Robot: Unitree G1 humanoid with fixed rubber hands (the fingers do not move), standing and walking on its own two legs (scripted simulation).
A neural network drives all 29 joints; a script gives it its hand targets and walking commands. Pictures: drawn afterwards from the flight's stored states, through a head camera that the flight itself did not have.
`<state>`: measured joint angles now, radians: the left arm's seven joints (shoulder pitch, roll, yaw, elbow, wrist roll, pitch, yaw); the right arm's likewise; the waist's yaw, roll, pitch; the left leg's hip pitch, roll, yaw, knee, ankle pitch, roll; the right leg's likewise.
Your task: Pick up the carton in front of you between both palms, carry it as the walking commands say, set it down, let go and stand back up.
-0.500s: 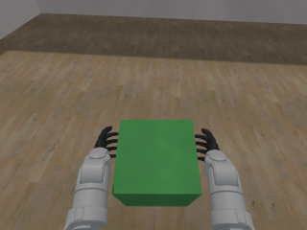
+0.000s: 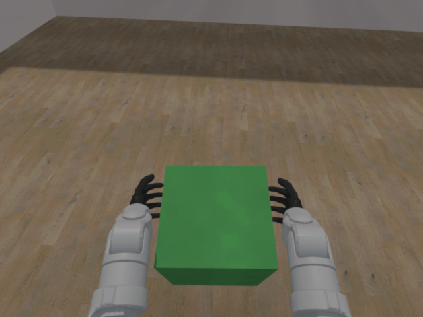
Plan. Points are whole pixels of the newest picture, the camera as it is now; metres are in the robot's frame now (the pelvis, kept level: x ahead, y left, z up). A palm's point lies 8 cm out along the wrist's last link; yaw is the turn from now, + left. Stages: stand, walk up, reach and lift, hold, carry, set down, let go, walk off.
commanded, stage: carry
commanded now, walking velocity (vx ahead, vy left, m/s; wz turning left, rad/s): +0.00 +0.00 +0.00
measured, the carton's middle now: (215, 230) +0.32 +0.00 -0.07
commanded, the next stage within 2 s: hold in 0.16 s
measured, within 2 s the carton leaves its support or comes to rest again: neither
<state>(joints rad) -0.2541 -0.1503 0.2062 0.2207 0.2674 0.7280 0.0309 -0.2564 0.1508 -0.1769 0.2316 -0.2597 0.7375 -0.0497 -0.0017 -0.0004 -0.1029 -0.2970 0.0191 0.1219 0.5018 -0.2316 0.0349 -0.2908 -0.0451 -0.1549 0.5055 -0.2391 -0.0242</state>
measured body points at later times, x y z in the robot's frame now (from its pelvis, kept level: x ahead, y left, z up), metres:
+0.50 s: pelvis -0.01 +0.00 +0.00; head -0.06 +0.00 +0.45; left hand +0.29 +0.15 +0.05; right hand +0.29 -0.15 +0.04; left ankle +0.02 +0.10 -0.74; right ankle +0.02 -0.11 -0.74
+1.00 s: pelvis -0.05 -0.01 -0.03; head +0.02 -0.01 +0.41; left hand +0.33 +0.14 -0.03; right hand +0.33 -0.16 -0.03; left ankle +0.02 +0.10 -0.74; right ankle +0.02 -0.10 -0.74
